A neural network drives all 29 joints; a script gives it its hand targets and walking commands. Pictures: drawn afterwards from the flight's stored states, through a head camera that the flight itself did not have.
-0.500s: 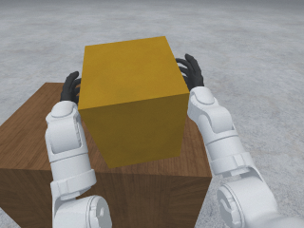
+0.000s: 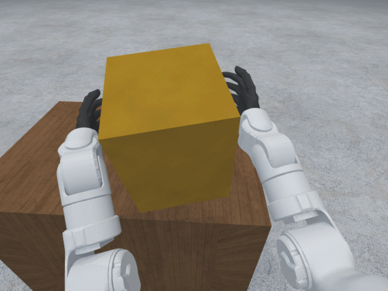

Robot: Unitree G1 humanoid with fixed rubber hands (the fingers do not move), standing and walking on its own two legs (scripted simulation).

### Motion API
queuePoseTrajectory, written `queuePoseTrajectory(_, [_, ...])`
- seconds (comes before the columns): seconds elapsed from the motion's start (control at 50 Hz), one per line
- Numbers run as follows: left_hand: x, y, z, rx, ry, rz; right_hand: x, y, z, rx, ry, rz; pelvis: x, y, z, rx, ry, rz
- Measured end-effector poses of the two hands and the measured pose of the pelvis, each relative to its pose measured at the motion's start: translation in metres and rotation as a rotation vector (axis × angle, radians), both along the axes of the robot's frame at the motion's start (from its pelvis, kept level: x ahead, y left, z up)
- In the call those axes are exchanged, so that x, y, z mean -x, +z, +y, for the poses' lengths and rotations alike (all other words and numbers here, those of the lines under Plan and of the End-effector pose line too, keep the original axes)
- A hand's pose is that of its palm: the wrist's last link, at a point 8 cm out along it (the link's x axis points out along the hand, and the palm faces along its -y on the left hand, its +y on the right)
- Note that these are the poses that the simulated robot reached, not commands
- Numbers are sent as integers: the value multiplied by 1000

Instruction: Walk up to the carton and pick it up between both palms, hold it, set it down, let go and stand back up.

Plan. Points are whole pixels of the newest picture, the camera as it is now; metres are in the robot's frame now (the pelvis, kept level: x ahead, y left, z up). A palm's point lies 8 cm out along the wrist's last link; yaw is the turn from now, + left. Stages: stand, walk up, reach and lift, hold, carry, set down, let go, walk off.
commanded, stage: hold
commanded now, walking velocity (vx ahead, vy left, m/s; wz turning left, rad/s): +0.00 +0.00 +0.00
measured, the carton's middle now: (172, 132) +0.38 +0.01 +0.19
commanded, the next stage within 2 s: set down in 1.52 s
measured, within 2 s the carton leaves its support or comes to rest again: neither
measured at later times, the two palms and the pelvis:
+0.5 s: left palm (89, 128) +0.36 +0.16 +0.23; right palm (245, 105) +0.36 -0.13 +0.25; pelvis -0.01 +0.00 +0.00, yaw -1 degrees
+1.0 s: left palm (87, 132) +0.34 +0.16 +0.23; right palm (249, 111) +0.34 -0.13 +0.25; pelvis -0.01 +0.01 +0.00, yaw -2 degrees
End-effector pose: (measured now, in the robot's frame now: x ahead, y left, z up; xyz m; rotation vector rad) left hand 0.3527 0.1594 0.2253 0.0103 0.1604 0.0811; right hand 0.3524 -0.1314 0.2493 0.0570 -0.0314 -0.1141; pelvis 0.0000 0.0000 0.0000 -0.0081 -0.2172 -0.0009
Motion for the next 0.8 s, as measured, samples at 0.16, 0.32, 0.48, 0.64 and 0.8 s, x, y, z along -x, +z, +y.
queuePoseTrajectory(0.16, [8,3,-1,3,-8,-5,11,1,-1,-3,-14,-4,4,0,4,0,-13,-17])
queuePoseTrajectory(0.32, [6,7,-1,-7,-1,13,7,2,-1,3,-8,14,11,0,4,-6,-25,1])
queuePoseTrajectory(0.48, [-5,6,0,-10,12,27,-8,2,0,14,6,27,8,0,-3,-8,-12,26])
queuePoseTrajectory(0.64, [-6,0,2,2,5,2,-7,1,2,5,6,2,-2,0,-3,-1,4,12])
queuePoseTrajectory(0.8, [7,2,1,3,-8,-11,9,-1,0,-14,-9,-9,-2,0,5,2,-7,-18])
